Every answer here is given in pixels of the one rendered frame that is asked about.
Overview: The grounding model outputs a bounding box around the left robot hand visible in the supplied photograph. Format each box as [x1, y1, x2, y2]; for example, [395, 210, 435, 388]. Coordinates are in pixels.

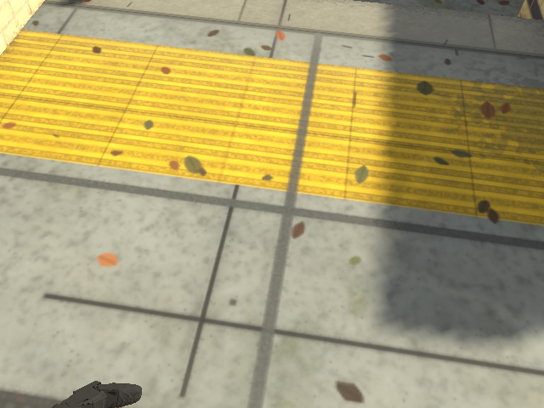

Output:
[52, 381, 142, 408]

